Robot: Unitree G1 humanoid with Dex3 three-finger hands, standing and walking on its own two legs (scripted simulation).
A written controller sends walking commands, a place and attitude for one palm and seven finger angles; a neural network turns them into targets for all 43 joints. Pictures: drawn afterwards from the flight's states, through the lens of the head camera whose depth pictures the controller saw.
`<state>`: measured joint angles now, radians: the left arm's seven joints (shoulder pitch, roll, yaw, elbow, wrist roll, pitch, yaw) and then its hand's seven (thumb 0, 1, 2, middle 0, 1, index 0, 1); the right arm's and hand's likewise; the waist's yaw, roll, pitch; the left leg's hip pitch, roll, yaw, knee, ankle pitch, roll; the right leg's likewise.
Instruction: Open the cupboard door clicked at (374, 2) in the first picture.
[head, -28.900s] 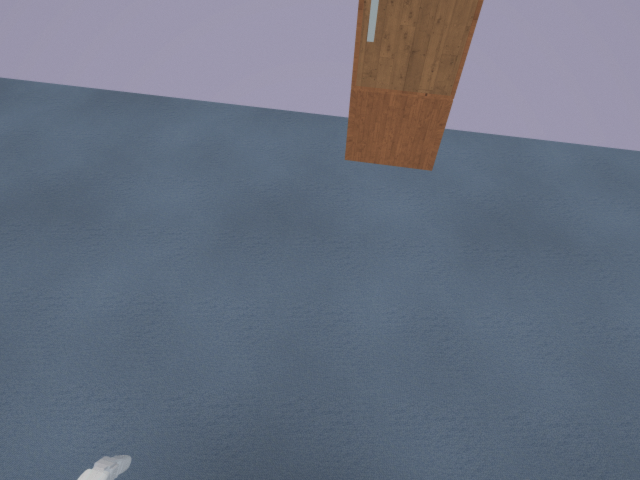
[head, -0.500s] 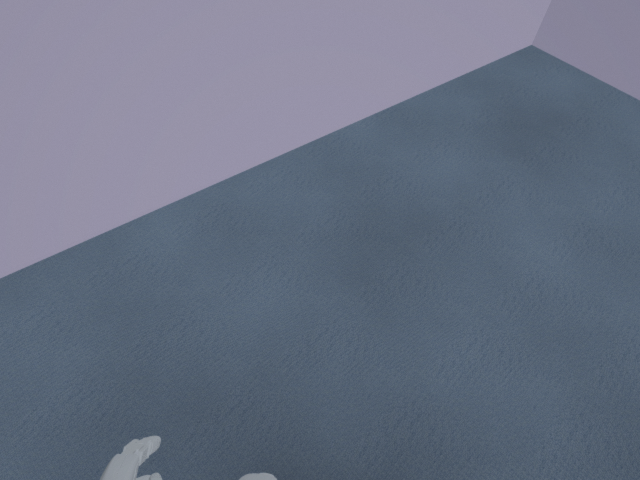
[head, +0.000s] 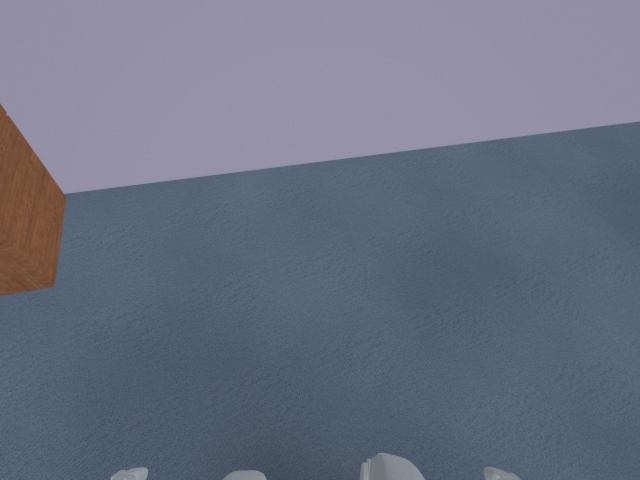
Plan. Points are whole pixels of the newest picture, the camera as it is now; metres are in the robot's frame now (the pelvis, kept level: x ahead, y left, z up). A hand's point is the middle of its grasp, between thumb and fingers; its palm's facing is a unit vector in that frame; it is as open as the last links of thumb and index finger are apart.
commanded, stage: turn to face it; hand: left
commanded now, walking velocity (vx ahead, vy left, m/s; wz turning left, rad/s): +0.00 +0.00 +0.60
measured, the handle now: out of the picture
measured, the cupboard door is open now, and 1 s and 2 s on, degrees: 40 40 40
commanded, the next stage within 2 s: take the last steps up to it in 1.58 s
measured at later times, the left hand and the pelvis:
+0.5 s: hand out of the picture +0.02 +0.17 -0.17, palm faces +0.30 -0.93 -0.21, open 7.4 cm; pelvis +0.02 -0.03 +0.00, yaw +18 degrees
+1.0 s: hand out of the picture +0.03 +0.19 -0.14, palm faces +0.54 -0.78 -0.30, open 7.4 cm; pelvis +0.05 -0.05 +0.00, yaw +36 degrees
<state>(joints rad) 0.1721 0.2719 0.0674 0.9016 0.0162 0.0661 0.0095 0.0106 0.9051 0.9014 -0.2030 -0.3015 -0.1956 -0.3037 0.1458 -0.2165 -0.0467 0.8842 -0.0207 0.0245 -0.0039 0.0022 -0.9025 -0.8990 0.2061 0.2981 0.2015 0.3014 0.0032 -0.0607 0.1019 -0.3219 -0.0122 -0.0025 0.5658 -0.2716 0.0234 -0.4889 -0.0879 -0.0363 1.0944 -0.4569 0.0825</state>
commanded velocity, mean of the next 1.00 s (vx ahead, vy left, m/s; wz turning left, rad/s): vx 0.00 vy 0.00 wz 0.60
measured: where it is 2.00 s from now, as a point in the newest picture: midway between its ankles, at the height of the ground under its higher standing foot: outside the picture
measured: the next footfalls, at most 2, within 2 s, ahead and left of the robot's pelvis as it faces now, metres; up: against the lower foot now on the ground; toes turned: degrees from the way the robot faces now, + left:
right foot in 0.20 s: +0.05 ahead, -0.16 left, +0.00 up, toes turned +5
left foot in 0.54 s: +0.03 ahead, +0.10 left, +0.00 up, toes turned +24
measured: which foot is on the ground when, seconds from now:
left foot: down 0.00-0.20, up 0.22-0.52, down 0.54-0.94, up 0.96-1.00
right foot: up 0.00-0.18, down 0.20-0.54, up 0.56-0.92, down 0.94-1.00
